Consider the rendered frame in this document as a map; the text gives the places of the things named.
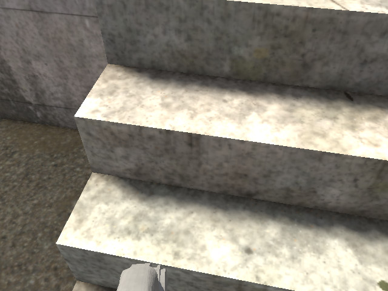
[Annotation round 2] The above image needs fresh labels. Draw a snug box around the robot left thigh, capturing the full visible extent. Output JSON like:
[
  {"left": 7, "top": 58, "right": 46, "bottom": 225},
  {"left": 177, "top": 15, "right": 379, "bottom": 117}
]
[{"left": 117, "top": 263, "right": 167, "bottom": 291}]

